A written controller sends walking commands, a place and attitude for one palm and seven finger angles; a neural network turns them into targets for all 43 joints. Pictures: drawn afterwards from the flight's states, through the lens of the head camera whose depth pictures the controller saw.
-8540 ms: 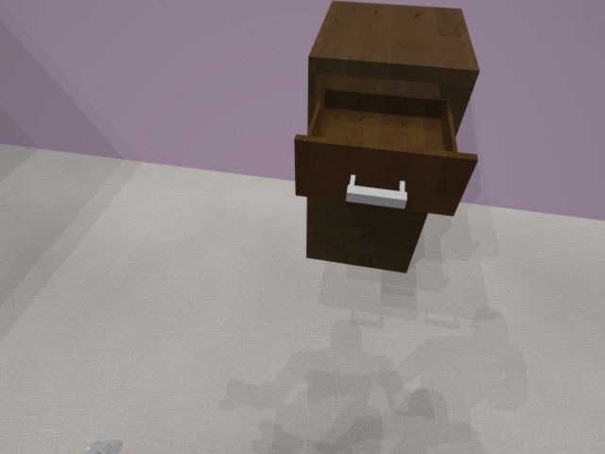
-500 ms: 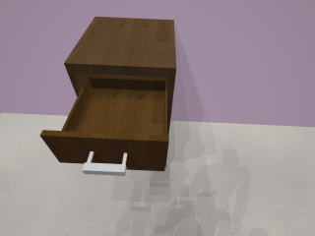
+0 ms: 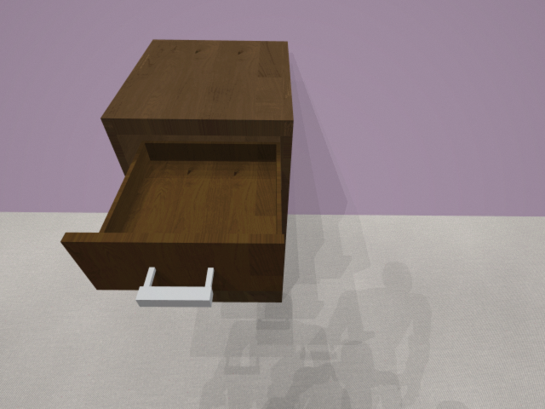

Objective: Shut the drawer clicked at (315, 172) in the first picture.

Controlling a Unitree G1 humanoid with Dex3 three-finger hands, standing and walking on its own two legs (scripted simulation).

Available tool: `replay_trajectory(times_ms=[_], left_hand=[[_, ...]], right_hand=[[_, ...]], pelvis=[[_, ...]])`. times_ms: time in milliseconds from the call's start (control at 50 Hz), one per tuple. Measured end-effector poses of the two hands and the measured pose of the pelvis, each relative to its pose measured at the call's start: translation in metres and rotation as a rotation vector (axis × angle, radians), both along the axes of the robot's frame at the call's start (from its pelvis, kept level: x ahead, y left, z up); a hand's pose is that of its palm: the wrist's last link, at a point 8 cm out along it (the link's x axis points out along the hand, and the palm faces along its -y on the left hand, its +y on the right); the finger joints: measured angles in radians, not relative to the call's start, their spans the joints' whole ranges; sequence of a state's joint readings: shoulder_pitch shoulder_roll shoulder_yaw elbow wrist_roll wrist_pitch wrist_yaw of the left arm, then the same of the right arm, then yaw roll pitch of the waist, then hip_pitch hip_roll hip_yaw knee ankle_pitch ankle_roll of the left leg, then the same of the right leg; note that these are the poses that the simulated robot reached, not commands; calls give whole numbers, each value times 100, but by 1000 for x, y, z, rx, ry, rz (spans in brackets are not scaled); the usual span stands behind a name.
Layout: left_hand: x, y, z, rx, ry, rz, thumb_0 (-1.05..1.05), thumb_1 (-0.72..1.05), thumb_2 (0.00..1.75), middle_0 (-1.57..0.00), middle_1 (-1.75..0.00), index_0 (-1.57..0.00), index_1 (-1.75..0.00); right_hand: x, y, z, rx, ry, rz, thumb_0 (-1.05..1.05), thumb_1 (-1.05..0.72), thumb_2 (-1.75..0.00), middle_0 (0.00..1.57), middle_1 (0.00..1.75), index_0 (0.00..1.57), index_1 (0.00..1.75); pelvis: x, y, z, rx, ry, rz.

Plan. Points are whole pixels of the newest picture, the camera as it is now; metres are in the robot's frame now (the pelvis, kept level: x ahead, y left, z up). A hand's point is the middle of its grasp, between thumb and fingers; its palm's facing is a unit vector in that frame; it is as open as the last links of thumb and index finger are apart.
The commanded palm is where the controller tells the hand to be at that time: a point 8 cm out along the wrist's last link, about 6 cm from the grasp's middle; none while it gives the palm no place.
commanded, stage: look again from close up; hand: left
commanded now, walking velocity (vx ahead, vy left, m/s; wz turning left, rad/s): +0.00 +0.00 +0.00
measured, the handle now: (178, 284) +0.33 +0.19 -0.05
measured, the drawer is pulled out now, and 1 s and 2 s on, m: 0.30 0.30 0.30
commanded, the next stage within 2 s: shuffle to correct the standing spot in 0.20 s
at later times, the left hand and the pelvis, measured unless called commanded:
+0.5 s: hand out of the picture -0.02 +0.16 -0.17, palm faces +0.00 -0.98 -0.18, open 7.4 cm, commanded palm none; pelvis +0.00 +0.00 +0.00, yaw -1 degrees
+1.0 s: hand out of the picture +0.03 +0.18 -0.17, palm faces +0.01 -0.98 -0.21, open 7.3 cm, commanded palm none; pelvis +0.01 +0.00 +0.00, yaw -1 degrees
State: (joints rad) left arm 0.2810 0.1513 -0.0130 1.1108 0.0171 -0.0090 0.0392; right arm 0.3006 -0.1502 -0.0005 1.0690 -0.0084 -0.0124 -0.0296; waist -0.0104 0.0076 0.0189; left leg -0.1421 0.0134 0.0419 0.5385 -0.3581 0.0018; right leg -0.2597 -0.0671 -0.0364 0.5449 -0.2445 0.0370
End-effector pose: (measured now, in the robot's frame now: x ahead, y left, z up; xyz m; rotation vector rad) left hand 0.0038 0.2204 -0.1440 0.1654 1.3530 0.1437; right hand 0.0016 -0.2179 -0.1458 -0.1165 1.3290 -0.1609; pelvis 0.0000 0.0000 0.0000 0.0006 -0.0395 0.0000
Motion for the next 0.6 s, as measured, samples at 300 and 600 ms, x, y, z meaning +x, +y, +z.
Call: replay_trajectory(times_ms=[300, 600], left_hand=[[-5, 4, 7, 4, -31, -9, 1, 91, 90, -19, -30, -20, -30], [-30, -14, -2, -34, 89, 22, 1, 91, 90, -19, -30, -20, -30]], right_hand=[[-18, -1, 4, 10, 24, 17, 0, -91, -90, 19, 30, 20, 29], [-39, -3, -1, 18, 146, -21, 0, -91, -90, 19, 30, 20, 29]], pelvis=[[-12, -1, 4, 7, -6, -1], [13, -7, -1, 4, 11, -12]])
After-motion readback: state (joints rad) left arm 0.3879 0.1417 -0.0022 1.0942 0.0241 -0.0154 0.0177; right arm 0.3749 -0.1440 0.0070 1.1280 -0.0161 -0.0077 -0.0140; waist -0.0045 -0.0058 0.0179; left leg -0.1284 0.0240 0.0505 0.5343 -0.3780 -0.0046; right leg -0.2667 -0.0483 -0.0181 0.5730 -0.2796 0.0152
